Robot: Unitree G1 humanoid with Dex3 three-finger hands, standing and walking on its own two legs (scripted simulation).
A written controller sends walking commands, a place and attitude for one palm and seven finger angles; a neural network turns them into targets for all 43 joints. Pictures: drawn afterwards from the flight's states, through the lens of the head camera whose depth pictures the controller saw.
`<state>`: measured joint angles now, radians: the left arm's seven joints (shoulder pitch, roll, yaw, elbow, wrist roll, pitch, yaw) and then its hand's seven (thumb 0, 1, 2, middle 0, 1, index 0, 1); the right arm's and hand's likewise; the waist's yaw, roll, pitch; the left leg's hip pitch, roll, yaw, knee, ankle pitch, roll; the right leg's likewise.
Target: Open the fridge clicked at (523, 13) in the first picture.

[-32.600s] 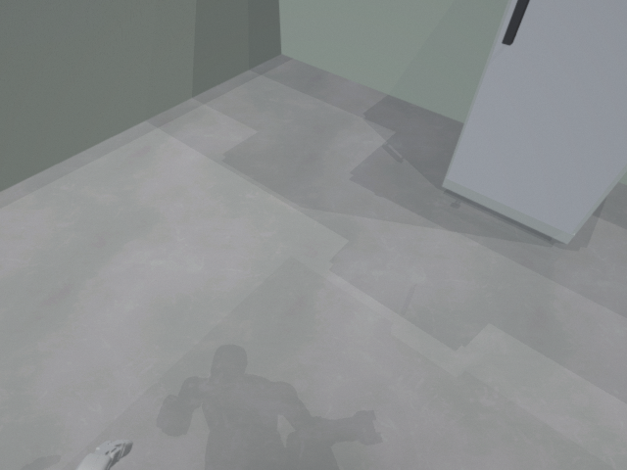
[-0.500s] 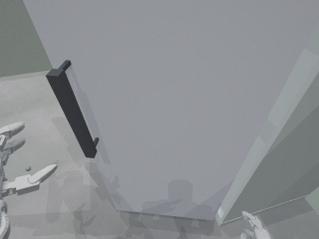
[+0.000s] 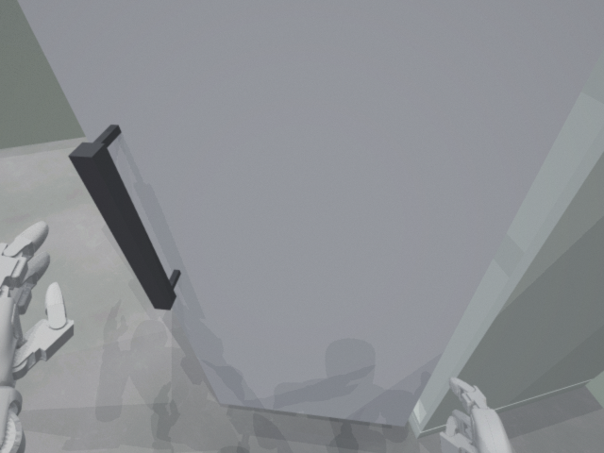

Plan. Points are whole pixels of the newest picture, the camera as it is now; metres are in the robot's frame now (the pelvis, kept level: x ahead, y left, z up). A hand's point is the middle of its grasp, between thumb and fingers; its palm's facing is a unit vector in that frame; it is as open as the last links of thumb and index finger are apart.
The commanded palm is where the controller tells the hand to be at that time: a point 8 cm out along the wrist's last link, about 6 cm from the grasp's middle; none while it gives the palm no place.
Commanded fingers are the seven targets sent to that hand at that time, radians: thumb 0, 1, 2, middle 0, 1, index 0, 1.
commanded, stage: draw the hand back to the body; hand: left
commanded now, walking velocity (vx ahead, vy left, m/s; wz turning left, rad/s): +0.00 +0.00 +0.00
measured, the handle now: (142, 229) +0.36 +0.29 +0.11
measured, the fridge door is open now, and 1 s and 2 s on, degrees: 68 68 68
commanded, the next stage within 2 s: step back with the hand held close in 0.14 s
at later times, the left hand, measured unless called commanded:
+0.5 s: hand (54, 335) +0.17 +0.28 +0.15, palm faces +0.36 -0.81 -0.46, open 7.4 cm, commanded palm +0.10 +0.32 +0.17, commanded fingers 0.00 0.90 0.90 -0.20 -0.30 -0.20 -0.30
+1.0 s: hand out of the picture +0.03 +0.33 +0.16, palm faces +0.47 -0.77 -0.43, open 7.4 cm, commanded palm -0.02 +0.36 +0.17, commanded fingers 0.00 0.90 0.90 -0.20 -0.30 -0.20 -0.30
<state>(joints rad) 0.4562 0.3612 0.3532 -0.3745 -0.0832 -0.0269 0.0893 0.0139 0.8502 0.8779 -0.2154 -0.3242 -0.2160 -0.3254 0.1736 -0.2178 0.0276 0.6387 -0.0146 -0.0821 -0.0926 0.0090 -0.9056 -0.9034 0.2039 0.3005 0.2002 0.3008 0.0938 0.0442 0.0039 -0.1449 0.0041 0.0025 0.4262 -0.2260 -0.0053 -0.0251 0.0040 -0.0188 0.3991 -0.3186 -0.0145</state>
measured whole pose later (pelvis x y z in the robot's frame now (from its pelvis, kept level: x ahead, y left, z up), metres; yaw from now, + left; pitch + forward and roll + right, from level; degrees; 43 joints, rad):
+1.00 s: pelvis -0.14 +0.05 -0.01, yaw +4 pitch -1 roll -4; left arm 0.55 0.41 0.39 -0.54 -0.05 -0.21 0.12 0.02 0.89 0.90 -0.21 -0.30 -0.22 -0.30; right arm 0.19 -0.21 0.01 0.62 0.00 -0.06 -0.08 0.01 -0.90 -0.90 0.21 0.30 0.20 0.30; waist 0.05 0.03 0.01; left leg -0.47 0.00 -0.01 0.54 -0.14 0.04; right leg -0.22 0.06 0.02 0.49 -0.26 0.02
